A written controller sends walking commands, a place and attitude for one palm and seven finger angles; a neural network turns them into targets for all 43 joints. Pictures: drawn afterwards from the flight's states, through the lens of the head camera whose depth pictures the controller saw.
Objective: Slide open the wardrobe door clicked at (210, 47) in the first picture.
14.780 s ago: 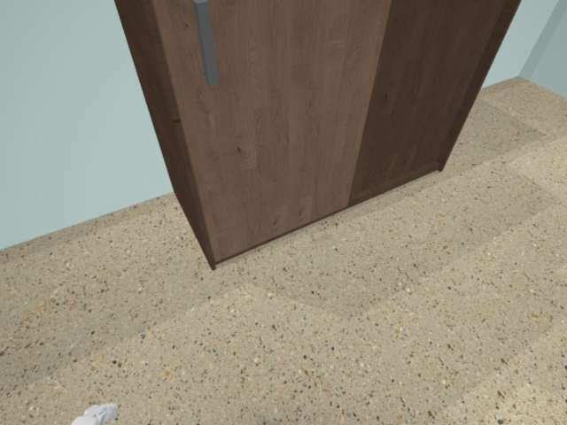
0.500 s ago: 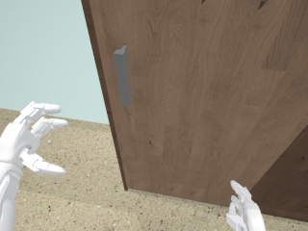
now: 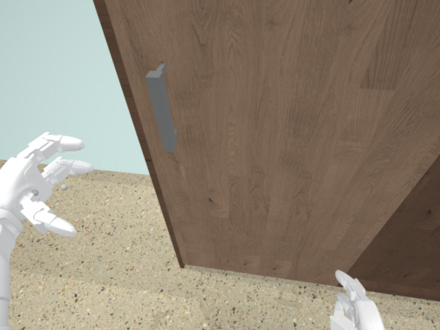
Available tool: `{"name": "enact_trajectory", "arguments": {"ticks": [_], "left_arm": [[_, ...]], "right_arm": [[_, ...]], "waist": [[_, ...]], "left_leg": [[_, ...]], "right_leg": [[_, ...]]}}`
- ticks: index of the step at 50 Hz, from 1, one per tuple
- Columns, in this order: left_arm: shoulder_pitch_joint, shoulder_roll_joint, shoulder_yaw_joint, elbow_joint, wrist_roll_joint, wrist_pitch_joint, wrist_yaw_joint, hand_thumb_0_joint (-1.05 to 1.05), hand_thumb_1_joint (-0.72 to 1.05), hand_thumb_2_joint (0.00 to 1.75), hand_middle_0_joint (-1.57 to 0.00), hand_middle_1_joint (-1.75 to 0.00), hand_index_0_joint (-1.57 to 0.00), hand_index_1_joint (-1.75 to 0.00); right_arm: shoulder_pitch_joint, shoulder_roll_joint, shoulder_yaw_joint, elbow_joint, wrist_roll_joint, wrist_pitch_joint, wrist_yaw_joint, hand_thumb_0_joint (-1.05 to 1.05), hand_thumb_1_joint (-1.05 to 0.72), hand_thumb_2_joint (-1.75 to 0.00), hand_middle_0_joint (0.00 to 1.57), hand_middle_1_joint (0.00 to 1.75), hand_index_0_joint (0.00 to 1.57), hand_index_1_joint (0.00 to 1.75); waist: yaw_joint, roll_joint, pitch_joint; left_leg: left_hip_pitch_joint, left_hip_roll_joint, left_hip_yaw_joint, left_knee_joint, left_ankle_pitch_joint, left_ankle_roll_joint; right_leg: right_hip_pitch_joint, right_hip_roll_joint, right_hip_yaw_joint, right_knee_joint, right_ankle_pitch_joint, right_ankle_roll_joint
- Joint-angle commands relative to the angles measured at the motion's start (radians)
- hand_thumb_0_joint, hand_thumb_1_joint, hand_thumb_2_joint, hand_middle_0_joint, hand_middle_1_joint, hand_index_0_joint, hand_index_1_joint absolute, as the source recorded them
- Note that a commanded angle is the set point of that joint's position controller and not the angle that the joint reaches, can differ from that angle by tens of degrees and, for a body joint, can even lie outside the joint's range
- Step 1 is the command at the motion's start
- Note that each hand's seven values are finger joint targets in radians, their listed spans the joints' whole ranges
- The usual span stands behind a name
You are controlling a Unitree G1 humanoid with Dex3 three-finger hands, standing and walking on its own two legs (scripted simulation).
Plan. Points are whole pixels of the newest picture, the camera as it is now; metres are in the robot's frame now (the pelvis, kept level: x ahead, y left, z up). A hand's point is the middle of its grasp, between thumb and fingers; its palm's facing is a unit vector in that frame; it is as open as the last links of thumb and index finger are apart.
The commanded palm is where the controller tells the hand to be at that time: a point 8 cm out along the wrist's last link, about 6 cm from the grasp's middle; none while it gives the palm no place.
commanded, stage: raise the hand with hooked fingers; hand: left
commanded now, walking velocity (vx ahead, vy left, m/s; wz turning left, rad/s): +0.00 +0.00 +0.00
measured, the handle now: (166, 109) +0.50 +0.16 +0.16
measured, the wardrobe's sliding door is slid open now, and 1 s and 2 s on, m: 0.00 0.00 0.00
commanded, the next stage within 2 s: move the hooked fingers beside the handle in 0.28 s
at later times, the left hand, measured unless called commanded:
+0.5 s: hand (54, 181) +0.28 +0.28 +0.18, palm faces +0.05 -1.00 -0.08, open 14.0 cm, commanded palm +0.25 +0.31 +0.18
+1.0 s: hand (90, 160) +0.33 +0.25 +0.18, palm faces -0.02 -1.00 -0.07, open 14.0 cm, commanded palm +0.31 +0.29 +0.17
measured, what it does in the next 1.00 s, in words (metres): stands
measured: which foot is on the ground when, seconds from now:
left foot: down 0.00-1.00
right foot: down 0.00-1.00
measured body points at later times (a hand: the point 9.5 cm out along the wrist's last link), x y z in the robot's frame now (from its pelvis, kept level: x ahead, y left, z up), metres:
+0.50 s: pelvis +0.00 -0.01 +0.00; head -0.01 -0.03 +0.45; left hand +0.27 +0.33 +0.18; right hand +0.20 -0.23 -0.07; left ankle +0.00 +0.09 -0.74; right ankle +0.01 -0.11 -0.74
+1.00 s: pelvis +0.01 -0.01 +0.00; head +0.00 -0.03 +0.45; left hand +0.32 +0.30 +0.18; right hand +0.17 -0.25 -0.08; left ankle +0.00 +0.09 -0.74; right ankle +0.01 -0.11 -0.74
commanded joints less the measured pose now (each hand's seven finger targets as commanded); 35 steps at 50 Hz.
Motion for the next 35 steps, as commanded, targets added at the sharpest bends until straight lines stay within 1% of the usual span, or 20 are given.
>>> {"name": "enact_trajectory", "arguments": {"ticks": [1, 5, 6, 8, 10, 11, 12, 14, 15, 16, 17, 20, 22, 25, 26, 27, 29, 30, 33, 35], "left_arm": [[-0.248, 0.377, 0.240, -0.287, -0.053, -0.159, 0.056, 0.00, -0.50, 0.30, -0.30, -1.20, -0.30, -1.20], [-0.260, 0.272, 0.133, -0.152, -0.021, -0.101, 0.067, 0.00, -0.50, 0.30, -0.30, -1.20, -0.30, -1.20], [-0.270, 0.249, 0.092, -0.148, -0.009, -0.079, 0.061, 0.00, -0.50, 0.30, -0.30, -1.20, -0.30, -1.20], [-0.310, 0.243, 0.054, -0.166, 0.003, -0.047, 0.051, 0.00, -0.50, 0.30, -0.30, -1.20, -0.30, -1.20], [-0.328, 0.253, 0.046, -0.201, 0.010, -0.042, 0.042, 0.00, -0.50, 0.30, -0.30, -1.20, -0.30, -1.20], [-0.317, 0.257, 0.054, -0.217, 0.000, -0.051, 0.037, 0.00, -0.50, 0.30, -0.30, -1.20, -0.30, -1.20], [-0.324, 0.288, 0.092, -0.248, -0.007, -0.067, 0.035, 0.00, -0.50, 0.30, -0.30, -1.20, -0.30, -1.20], [-0.309, 0.318, 0.137, -0.257, -0.018, -0.098, 0.034, 0.00, -0.50, 0.30, -0.30, -1.20, -0.30, -1.20], [-0.298, 0.314, 0.150, -0.246, -0.026, -0.112, 0.034, 0.00, -0.50, 0.30, -0.30, -1.20, -0.30, -1.20], [-0.272, 0.346, 0.184, -0.229, -0.033, -0.121, 0.036, 0.00, -0.50, 0.30, -0.30, -1.20, -0.30, -1.20], [-0.269, 0.329, 0.181, -0.208, -0.036, -0.120, 0.037, 0.00, -0.50, 0.30, -0.30, -1.20, -0.30, -1.20], [-0.252, 0.299, 0.154, -0.121, -0.031, -0.096, 0.035, 0.00, -0.50, 0.30, -0.30, -1.20, -0.30, -1.20], [-0.280, 0.283, 0.116, -0.107, -0.019, -0.069, 0.029, 0.00, -0.50, 0.30, -0.30, -1.20, -0.30, -1.20], [-0.401, 0.241, 0.025, -0.136, 0.001, -0.062, 0.026, 0.00, -0.50, 0.30, -0.30, -1.20, -0.30, -1.20], [-0.419, 0.238, 0.016, -0.152, -0.001, -0.071, 0.027, 0.00, -0.50, 0.30, -0.30, -1.20, -0.30, -1.20], [-0.464, 0.242, 0.009, -0.190, 0.002, -0.085, 0.028, 0.00, -0.50, 0.30, -0.30, -1.20, -0.30, -1.20], [-0.483, 0.252, 0.022, -0.213, 0.002, -0.114, 0.039, 0.00, -0.50, 0.30, -0.30, -1.20, -0.30, -1.20], [-0.486, 0.270, 0.043, -0.196, 0.003, -0.127, 0.047, 0.00, -0.50, 0.30, -0.30, -1.20, -0.30, -1.20], [-0.465, 0.273, 0.066, -0.129, 0.004, -0.137, 0.068, 0.00, -0.50, 0.30, -0.30, -1.20, -0.30, -1.20], [-0.438, 0.275, 0.080, -0.052, 0.013, -0.119, 0.084, 0.00, -0.50, 0.30, -0.30, -1.20, -0.30, -1.20]], "right_arm": [[-0.133, -0.095, -0.046, -0.172, -0.009, -0.083, -0.007, 0.00, -0.90, -0.90, 0.20, 0.30, 0.20, 0.30], [-0.119, -0.102, -0.047, -0.149, 0.007, -0.074, -0.020, 0.00, -0.90, -0.90, 0.20, 0.30, 0.20, 0.30], [-0.117, -0.104, -0.049, -0.152, 0.011, -0.068, -0.021, 0.00, -0.90, -0.90, 0.20, 0.30, 0.20, 0.30], [-0.122, -0.109, -0.050, -0.163, 0.015, -0.067, -0.027, 0.00, -0.90, -0.90, 0.20, 0.30, 0.20, 0.30], [-0.121, -0.109, -0.049, -0.174, 0.015, -0.069, -0.031, 0.00, -0.90, -0.90, 0.20, 0.30, 0.20, 0.30], [-0.124, -0.107, -0.049, -0.173, 0.011, -0.067, -0.030, 0.00, -0.90, -0.90, 0.20, 0.30, 0.20, 0.30], [-0.126, -0.108, -0.051, -0.176, 0.008, -0.070, -0.029, 0.00, -0.90, -0.90, 0.20, 0.30, 0.20, 0.30], [-0.132, -0.100, -0.047, -0.176, 0.004, -0.073, -0.028, 0.00, -0.90, -0.90, 0.20, 0.30, 0.20, 0.30], [-0.132, -0.099, -0.047, -0.171, 0.003, -0.076, -0.028, 0.00, -0.90, -0.90, 0.20, 0.30, 0.20, 0.30], [-0.129, -0.100, -0.046, -0.162, -0.001, -0.075, -0.024, 0.00, -0.90, -0.90, 0.20, 0.30, 0.20, 0.30], [-0.133, -0.100, -0.045, -0.163, 0.000, -0.074, -0.023, 0.00, -0.90, -0.90, 0.20, 0.30, 0.20, 0.30], [-0.127, -0.103, -0.047, -0.150, 0.006, -0.070, -0.024, 0.00, -0.90, -0.90, 0.20, 0.30, 0.20, 0.30], [-0.129, -0.109, -0.045, -0.153, 0.011, -0.061, -0.022, 0.00, -0.90, -0.90, 0.20, 0.30, 0.20, 0.30], [-0.124, -0.107, -0.047, -0.160, 0.016, -0.062, -0.032, 0.00, -0.90, -0.90, 0.20, 0.30, 0.20, 0.30], [-0.122, -0.105, -0.047, -0.159, 0.014, -0.062, -0.033, 0.00, -0.90, -0.90, 0.20, 0.30, 0.20, 0.30], [-0.123, -0.106, -0.047, -0.161, 0.013, -0.063, -0.035, 0.00, -0.90, -0.90, 0.20, 0.30, 0.20, 0.30], [-0.117, -0.100, -0.048, -0.158, 0.009, -0.068, -0.039, 0.00, -0.90, -0.90, 0.20, 0.30, 0.20, 0.30], [-0.111, -0.100, -0.048, -0.151, 0.007, -0.067, -0.042, 0.00, -0.90, -0.90, 0.20, 0.30, 0.20, 0.30], [-0.107, -0.101, -0.046, -0.139, 0.003, -0.063, -0.039, 0.00, -0.90, -0.90, 0.20, 0.30, 0.20, 0.30], [-0.106, -0.104, -0.047, -0.134, 0.005, -0.056, -0.037, 0.00, -0.90, -0.90, 0.20, 0.30, 0.20, 0.30]], "waist": [[0.042, 0.021, -0.259], [0.009, 0.090, -0.086], [0.006, 0.091, -0.072], [-0.004, 0.094, -0.096], [-0.007, 0.053, -0.150], [-0.006, 0.014, -0.160], [0.000, -0.012, -0.209], [0.009, -0.013, -0.241], [0.010, -0.011, -0.242], [0.023, -0.017, -0.230], [0.022, -0.007, -0.226], [0.012, 0.024, -0.139], [0.005, 0.028, -0.117], [-0.024, 0.048, -0.143], [-0.025, 0.013, -0.149], [-0.027, 0.042, -0.193], [-0.026, 0.053, -0.238], [-0.024, 0.031, -0.240], [-0.011, 0.010, -0.227], [-0.003, -0.003, -0.186]], "left_leg": [[0.088, 0.011, -0.080, -0.071, 0.264, -0.004], [0.044, 0.016, -0.073, -0.098, 0.155, -0.010], [0.044, 0.019, -0.072, -0.101, 0.148, -0.010], [0.056, 0.016, -0.078, -0.097, 0.139, -0.006], [0.077, 0.014, -0.083, -0.090, 0.143, 0.001], [0.082, 0.018, -0.082, -0.080, 0.171, 0.003], [0.088, 0.013, -0.086, -0.075, 0.191, 0.005], [0.099, 0.010, -0.084, -0.071, 0.211, 0.005], [0.100, 0.009, -0.086, -0.070, 0.223, 0.003], [0.089, 0.010, -0.082, -0.069, 0.238, 0.002], [0.082, 0.008, -0.079, -0.071, 0.241, 0.002], [0.057, 0.010, -0.075, -0.076, 0.194, -0.002], [0.041, 0.011, -0.071, -0.076, 0.188, -0.003], [0.073, 0.012, -0.082, -0.075, 0.158, 0.000], [0.084, 0.017, -0.084, -0.069, 0.178, 0.003], [0.104, 0.012, -0.086, -0.069, 0.179, 0.004], [0.132, 0.011, -0.089, -0.066, 0.191, 0.004], [0.132, 0.013, -0.092, -0.070, 0.202, 0.002], [0.108, 0.013, -0.094, -0.081, 0.216, -0.001], [0.074, 0.013, -0.092, -0.090, 0.206, -0.005]], "right_leg": [[0.102, 0.006, 0.045, -0.063, 0.218, -0.011], [-0.005, -0.001, 0.042, -0.086, 0.121, -0.010], [-0.001, -0.005, 0.050, -0.094, 0.111, -0.012], [-0.002, -0.007, 0.052, -0.090, 0.103, -0.008], [0.008, -0.002, 0.047, -0.085, 0.101, -0.004], [0.029, -0.001, 0.053, -0.085, 0.130, -0.005], [0.056, -0.001, 0.053, -0.076, 0.156, -0.002], [0.073, 0.002, 0.052, -0.070, 0.180, -0.001], [0.077, 0.003, 0.048, -0.065, 0.196, -0.002], [0.091, 0.003, 0.051, -0.070, 0.214, -0.005], [0.088, 0.001, 0.050, -0.064, 0.226, -0.004], [0.026, -0.003, 0.047, -0.073, 0.182, -0.004], [0.021, -0.008, 0.053, -0.078, 0.177, -0.003], [-0.015, -0.002, 0.047, -0.076, 0.127, -0.001], [-0.002, -0.001, 0.051, -0.077, 0.148, -0.003], [0.005, 0.001, 0.051, -0.072, 0.147, -0.002], [0.013, 0.001, 0.049, -0.068, 0.158, -0.004], [0.020, 0.003, 0.043, -0.065, 0.166, -0.005], [0.034, 0.000, 0.040, -0.062, 0.183, -0.008], [0.025, -0.003, 0.034, -0.061, 0.174, -0.009]]}}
